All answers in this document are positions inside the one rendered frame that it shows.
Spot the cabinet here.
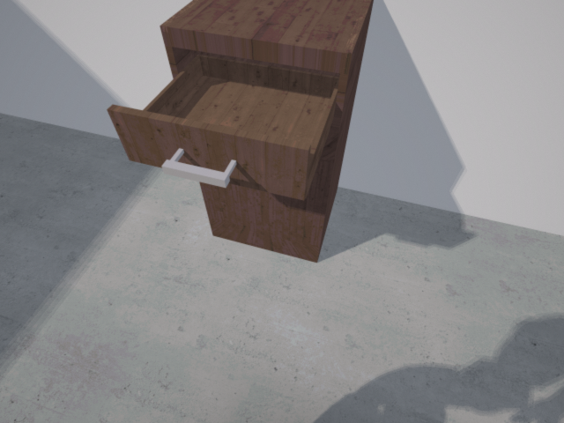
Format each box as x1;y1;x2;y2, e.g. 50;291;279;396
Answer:
160;0;374;263

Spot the handle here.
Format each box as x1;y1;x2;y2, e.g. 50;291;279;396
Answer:
162;148;236;188

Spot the drawer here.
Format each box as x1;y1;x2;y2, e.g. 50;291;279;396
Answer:
107;55;339;201

